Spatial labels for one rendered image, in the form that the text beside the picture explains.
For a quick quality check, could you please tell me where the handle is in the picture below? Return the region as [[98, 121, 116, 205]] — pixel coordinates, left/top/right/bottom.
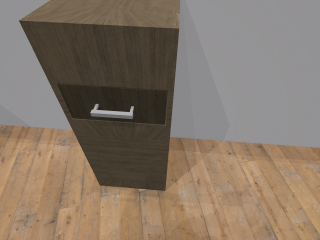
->
[[90, 104, 134, 119]]

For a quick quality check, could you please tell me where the drawer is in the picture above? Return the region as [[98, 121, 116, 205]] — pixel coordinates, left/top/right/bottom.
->
[[57, 83, 168, 125]]

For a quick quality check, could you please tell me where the cabinet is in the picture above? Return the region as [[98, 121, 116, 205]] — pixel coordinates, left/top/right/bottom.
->
[[19, 0, 180, 191]]

